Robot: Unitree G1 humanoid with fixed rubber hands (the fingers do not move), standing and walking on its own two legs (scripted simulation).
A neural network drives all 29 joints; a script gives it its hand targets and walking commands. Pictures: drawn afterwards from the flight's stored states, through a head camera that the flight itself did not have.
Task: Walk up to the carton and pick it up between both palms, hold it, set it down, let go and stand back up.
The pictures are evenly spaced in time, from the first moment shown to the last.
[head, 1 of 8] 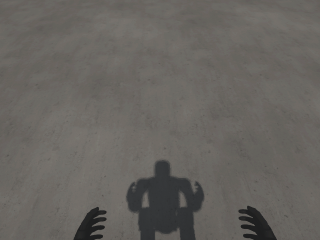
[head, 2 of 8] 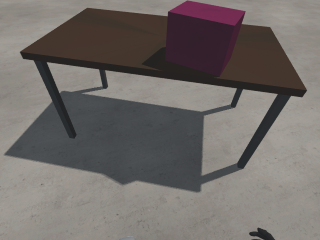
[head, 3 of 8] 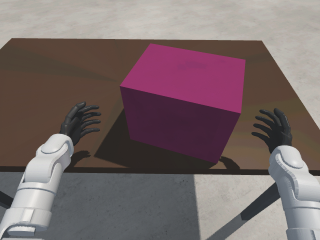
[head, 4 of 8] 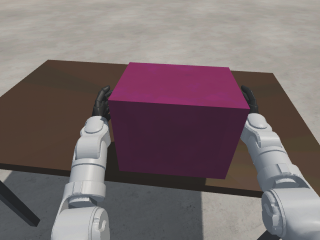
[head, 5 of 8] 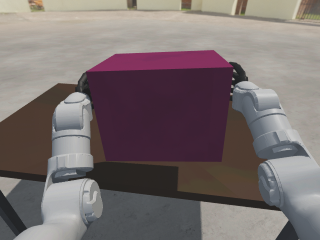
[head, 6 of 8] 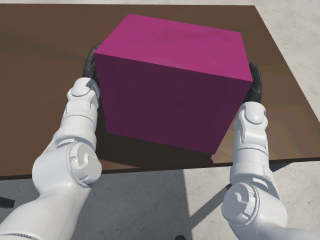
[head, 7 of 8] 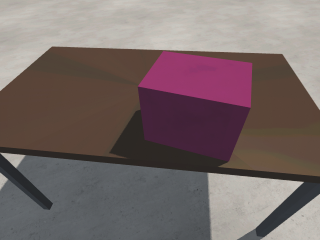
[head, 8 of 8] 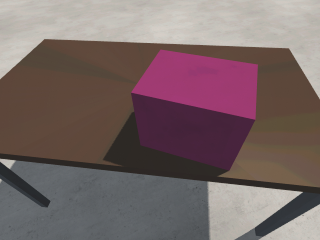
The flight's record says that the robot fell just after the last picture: no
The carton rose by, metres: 0.22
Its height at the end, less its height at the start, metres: +0.00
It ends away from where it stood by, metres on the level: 0.02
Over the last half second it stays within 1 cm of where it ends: yes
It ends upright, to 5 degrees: yes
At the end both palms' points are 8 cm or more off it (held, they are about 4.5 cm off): yes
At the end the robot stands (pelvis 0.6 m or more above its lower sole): yes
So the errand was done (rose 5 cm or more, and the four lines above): yes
